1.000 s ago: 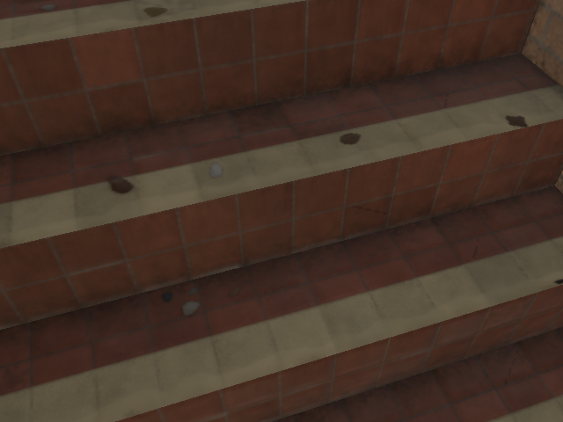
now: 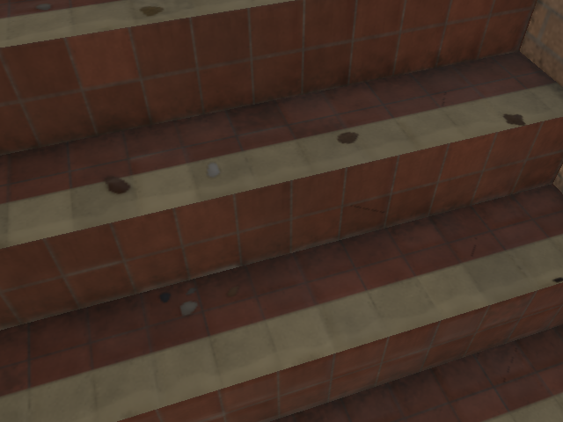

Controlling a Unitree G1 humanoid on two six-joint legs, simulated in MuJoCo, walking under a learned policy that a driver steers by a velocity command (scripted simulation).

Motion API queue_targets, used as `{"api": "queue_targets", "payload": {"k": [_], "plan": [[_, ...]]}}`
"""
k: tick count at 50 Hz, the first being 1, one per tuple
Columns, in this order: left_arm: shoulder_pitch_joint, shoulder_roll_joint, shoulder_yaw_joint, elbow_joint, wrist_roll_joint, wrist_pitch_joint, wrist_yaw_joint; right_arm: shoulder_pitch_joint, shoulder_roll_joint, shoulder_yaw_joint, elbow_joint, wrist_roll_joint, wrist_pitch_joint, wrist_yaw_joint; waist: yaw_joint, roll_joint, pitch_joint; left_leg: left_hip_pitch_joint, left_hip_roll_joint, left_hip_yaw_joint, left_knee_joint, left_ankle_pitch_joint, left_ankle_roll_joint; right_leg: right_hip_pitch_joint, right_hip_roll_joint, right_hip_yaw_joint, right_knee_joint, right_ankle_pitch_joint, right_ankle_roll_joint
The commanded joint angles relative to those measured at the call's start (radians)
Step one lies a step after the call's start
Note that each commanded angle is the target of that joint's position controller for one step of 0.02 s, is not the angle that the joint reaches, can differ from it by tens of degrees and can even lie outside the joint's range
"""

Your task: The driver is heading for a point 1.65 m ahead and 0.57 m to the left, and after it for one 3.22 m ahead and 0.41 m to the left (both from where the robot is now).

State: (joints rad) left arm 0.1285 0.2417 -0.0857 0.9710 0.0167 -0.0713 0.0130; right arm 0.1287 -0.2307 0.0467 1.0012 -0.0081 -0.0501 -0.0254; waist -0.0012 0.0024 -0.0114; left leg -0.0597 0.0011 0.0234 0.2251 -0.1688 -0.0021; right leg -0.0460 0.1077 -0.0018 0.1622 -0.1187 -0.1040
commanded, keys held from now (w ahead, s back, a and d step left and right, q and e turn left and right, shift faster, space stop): w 1.00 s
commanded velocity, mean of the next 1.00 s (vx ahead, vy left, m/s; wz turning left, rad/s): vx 0.50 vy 0.00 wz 0.00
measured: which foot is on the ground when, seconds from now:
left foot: down 0.00-1.00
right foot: down 0.00-1.00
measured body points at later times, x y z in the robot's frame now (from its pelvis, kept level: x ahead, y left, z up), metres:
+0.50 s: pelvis +0.00 +0.00 +0.00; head +0.00 +0.00 +0.45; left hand +0.13 +0.24 -0.13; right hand +0.11 -0.24 -0.14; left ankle -0.03 +0.12 -0.75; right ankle -0.02 -0.05 -0.75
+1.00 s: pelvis +0.00 +0.00 +0.00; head +0.00 +0.00 +0.45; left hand +0.13 +0.24 -0.13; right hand +0.11 -0.24 -0.13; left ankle -0.03 +0.12 -0.75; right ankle -0.02 -0.05 -0.75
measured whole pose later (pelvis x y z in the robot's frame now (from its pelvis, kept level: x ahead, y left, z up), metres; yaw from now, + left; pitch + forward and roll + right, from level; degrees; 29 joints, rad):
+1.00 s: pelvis +0.00 +0.00 +0.00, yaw +0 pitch +0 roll +0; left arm 0.11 0.25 -0.09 0.96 0.02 -0.07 0.01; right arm 0.12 -0.24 0.05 1.00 -0.01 -0.05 -0.03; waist 0.00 0.00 -0.01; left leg -0.06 0.00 0.01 0.22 -0.17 0.00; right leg -0.05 0.10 0.01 0.17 -0.12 -0.10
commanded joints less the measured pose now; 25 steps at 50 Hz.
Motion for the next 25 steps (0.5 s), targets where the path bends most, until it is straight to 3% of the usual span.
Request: {"api": "queue_targets", "payload": {"k": [1, 16, 25], "plan": [[-0.034, 0.108, 0.021, -0.051, 0.0, -0.011, 0.003, -0.03, -0.102, -0.018, -0.048, 0.0, -0.011, -0.002, 0.0, -0.005, -0.039, 0.012, 0.132, -0.113, -0.009, 0.138, 0.019, 0.003, -0.232, 0.158, 0.0, 0.258, 0.06], [-0.046, 0.112, 0.017, -0.059, 0.003, -0.008, 0.006, -0.02, -0.109, -0.017, -0.042, 0.0, -0.005, -0.006, -0.005, -0.017, -0.044, 0.014, 0.129, -0.112, 0.002, 0.141, 0.021, 0.01, -0.238, 0.166, 0.018, 0.308, 0.061], [-0.045, 0.114, 0.019, -0.057, -0.001, -0.01, 0.002, -0.038, -0.106, -0.016, -0.051, -0.002, -0.01, -0.002, 0.001, 0.001, -0.038, 0.015, 0.132, -0.117, -0.014, 0.142, 0.017, 0.001, -0.23, 0.159, 0.001, 0.236, 0.059]]}}
Velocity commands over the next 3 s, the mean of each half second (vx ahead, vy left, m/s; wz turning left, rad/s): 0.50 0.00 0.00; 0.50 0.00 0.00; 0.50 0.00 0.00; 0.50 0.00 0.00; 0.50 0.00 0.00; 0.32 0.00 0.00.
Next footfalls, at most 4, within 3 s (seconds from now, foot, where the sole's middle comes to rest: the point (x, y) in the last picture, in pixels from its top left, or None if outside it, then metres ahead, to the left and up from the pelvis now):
none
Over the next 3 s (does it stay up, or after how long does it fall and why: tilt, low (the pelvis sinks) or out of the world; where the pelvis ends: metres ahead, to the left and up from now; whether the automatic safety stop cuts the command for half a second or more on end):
stays up -0.01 0.01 0.00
